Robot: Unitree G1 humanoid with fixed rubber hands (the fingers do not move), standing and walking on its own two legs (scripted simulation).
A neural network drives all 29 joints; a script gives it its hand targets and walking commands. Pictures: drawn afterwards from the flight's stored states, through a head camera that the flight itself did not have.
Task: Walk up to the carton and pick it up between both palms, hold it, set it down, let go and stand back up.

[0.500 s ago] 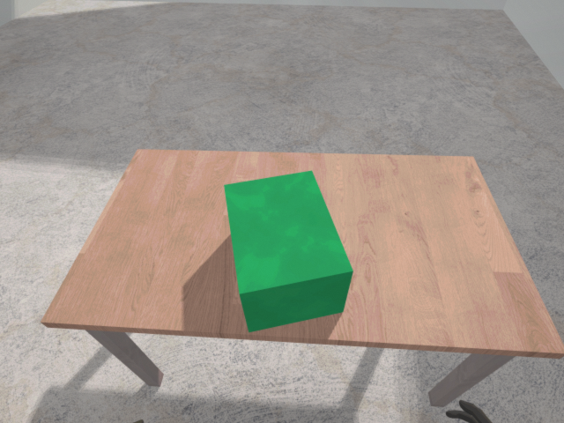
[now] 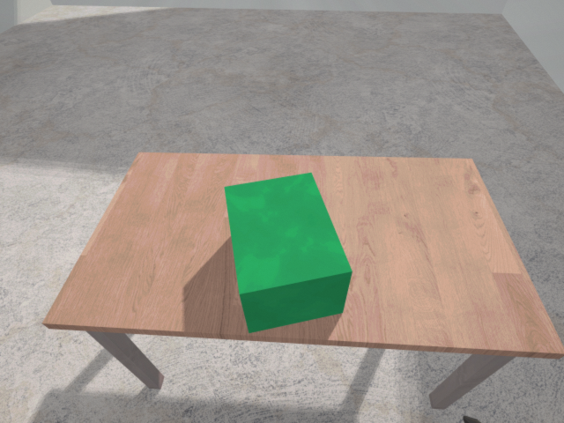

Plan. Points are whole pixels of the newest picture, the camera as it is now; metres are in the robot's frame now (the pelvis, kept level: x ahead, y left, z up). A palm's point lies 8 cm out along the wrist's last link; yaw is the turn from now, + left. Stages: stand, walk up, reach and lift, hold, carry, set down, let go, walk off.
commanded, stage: stand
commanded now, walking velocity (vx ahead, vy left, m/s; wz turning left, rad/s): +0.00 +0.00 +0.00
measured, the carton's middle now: (281, 248) +0.48 +0.02 -0.11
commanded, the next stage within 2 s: none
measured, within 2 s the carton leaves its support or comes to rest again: neither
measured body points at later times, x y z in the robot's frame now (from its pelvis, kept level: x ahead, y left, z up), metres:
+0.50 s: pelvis +0.00 +0.00 +0.00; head +0.01 +0.00 +0.45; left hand +0.10 +0.27 -0.13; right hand +0.10 -0.27 -0.13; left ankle +0.00 +0.14 -0.73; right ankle +0.04 -0.10 -0.73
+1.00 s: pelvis +0.00 +0.00 +0.00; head +0.01 -0.01 +0.45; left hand +0.10 +0.27 -0.13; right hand +0.10 -0.27 -0.13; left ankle +0.00 +0.14 -0.73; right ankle +0.04 -0.10 -0.73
